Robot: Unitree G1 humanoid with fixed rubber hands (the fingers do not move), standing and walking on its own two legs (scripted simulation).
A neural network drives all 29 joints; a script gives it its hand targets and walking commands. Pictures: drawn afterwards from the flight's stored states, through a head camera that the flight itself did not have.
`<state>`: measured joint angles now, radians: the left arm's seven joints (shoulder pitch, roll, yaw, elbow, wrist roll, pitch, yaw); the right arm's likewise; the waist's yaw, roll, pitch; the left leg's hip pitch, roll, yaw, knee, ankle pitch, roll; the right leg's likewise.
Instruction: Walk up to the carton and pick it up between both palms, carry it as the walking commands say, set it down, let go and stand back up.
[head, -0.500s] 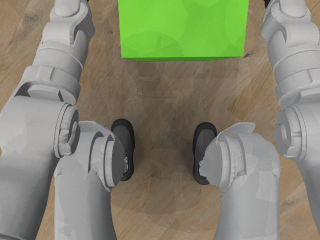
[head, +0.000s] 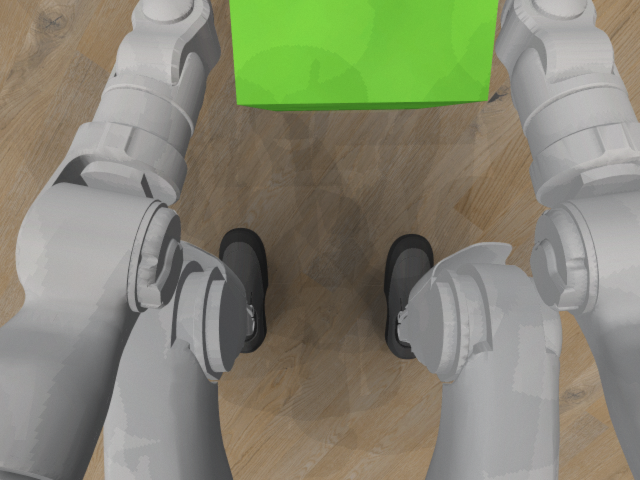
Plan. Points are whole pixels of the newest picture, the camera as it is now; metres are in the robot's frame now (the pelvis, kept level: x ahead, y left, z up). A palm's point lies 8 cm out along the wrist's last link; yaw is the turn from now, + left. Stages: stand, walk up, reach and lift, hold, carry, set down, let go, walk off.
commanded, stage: reach and lift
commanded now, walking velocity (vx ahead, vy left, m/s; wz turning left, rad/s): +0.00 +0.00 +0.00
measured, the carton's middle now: out of the picture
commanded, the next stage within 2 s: none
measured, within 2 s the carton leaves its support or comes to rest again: leaves its support in 0.64 s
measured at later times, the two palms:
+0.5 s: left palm out of the picture +0.56 +0.13 -0.18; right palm out of the picture +0.56 -0.17 -0.18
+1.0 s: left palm out of the picture +0.55 +0.13 -0.13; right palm out of the picture +0.56 -0.16 -0.12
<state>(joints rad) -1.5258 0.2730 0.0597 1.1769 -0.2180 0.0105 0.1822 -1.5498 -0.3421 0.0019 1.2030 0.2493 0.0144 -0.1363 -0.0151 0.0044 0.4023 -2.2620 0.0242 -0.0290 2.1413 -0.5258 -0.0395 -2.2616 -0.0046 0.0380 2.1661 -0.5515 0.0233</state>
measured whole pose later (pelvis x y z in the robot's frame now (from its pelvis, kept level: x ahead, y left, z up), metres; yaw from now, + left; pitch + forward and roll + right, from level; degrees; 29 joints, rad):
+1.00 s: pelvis +0.01 +0.01 +0.00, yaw -1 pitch +42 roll +1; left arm -1.33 0.12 0.36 0.84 0.05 0.26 0.16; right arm -1.37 -0.20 -0.32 0.88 -0.07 0.27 -0.07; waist -0.01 0.02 0.16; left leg -2.31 -0.03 -0.04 2.12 -0.54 -0.06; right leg -2.31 0.02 0.06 2.14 -0.56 0.05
